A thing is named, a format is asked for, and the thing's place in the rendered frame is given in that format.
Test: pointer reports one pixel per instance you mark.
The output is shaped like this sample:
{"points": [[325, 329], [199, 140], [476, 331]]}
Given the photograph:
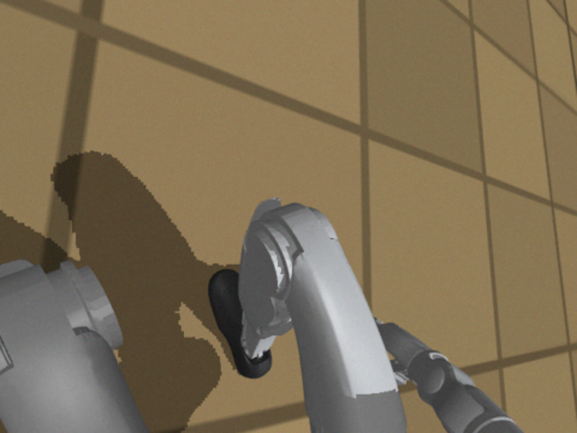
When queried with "right robot foot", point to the right robot foot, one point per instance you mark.
{"points": [[228, 312]]}

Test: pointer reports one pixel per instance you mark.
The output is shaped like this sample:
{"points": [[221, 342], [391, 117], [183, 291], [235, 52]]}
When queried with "right robot hand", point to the right robot hand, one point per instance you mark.
{"points": [[402, 345]]}

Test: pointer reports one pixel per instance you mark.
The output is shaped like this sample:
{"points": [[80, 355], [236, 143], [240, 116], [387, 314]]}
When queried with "right robot arm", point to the right robot arm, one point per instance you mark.
{"points": [[460, 406]]}

